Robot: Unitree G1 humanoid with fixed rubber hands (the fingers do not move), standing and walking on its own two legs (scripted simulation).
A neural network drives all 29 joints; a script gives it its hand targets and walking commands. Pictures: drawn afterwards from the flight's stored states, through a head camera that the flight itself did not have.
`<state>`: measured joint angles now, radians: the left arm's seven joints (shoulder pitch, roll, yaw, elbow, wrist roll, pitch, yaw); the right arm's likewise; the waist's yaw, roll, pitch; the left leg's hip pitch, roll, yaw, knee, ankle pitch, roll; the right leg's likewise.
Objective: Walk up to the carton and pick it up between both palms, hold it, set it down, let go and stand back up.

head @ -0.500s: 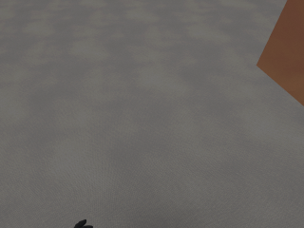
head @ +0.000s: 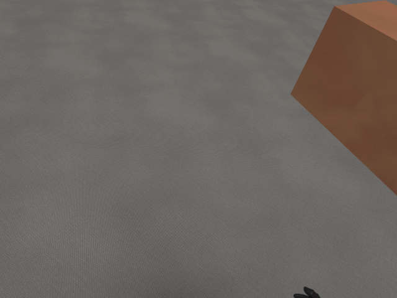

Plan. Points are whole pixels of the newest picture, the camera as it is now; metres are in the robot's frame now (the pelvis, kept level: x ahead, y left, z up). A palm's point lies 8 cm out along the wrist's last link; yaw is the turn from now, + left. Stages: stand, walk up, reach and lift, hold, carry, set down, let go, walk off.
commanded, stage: walk up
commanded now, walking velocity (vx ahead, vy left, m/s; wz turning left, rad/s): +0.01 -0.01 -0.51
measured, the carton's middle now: out of the picture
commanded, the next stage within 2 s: none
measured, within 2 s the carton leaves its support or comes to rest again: neither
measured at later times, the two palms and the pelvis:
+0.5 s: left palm (114, 277) +0.18 +0.20 -0.12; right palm out of the picture -0.05 -0.26 -0.15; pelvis +0.02 -0.01 +0.00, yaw -16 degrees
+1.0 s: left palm (141, 240) +0.27 +0.17 -0.16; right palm out of the picture -0.06 -0.24 -0.10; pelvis +0.09 -0.02 +0.00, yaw -30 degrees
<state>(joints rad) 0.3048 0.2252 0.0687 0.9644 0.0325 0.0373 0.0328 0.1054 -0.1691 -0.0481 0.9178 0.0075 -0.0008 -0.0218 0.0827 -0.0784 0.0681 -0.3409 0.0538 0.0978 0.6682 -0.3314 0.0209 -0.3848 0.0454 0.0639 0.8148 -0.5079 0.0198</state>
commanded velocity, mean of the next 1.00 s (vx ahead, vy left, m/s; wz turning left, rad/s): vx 0.11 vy -0.09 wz -0.51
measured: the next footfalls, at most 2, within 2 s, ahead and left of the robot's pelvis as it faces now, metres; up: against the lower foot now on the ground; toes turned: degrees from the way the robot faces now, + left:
right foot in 0.42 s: +0.03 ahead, -0.12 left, +0.00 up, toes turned -21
left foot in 0.82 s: +0.16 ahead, +0.11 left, +0.00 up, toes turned -20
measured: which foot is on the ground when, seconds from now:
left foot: down 0.00-0.42, up 0.44-0.80, down 0.82-1.00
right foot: up 0.00-0.40, down 0.42-0.82, up 0.84-1.00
